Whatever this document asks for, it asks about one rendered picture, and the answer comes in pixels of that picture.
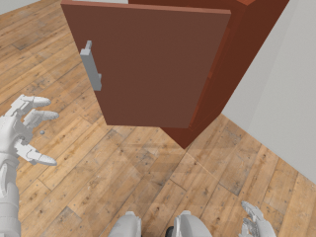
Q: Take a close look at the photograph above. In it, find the left robot thigh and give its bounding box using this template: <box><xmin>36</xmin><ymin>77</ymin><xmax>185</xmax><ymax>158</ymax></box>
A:
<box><xmin>108</xmin><ymin>214</ymin><xmax>142</xmax><ymax>237</ymax></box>

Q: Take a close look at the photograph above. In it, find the robot thigh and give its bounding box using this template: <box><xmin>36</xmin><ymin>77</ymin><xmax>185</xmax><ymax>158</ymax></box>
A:
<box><xmin>108</xmin><ymin>214</ymin><xmax>142</xmax><ymax>237</ymax></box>
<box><xmin>174</xmin><ymin>214</ymin><xmax>212</xmax><ymax>237</ymax></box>

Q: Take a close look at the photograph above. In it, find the cupboard door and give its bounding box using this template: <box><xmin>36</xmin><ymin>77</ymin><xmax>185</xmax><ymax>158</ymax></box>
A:
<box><xmin>60</xmin><ymin>0</ymin><xmax>231</xmax><ymax>128</ymax></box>

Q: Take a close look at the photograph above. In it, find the right robot hand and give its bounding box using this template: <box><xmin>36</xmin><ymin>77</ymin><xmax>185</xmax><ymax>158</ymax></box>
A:
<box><xmin>238</xmin><ymin>200</ymin><xmax>277</xmax><ymax>237</ymax></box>

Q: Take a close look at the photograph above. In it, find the robot left forearm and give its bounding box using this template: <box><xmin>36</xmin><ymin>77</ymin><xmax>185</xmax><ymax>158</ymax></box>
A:
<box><xmin>0</xmin><ymin>151</ymin><xmax>22</xmax><ymax>237</ymax></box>

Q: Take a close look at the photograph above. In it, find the left robot hand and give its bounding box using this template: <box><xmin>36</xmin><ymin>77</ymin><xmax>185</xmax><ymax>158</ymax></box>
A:
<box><xmin>0</xmin><ymin>94</ymin><xmax>59</xmax><ymax>166</ymax></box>

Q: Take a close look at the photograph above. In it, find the right robot thigh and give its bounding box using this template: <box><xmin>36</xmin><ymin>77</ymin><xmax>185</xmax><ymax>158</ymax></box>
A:
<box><xmin>174</xmin><ymin>214</ymin><xmax>212</xmax><ymax>237</ymax></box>

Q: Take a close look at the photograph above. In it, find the handle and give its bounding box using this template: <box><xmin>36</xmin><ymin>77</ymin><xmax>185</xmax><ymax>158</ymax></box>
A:
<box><xmin>80</xmin><ymin>40</ymin><xmax>102</xmax><ymax>91</ymax></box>

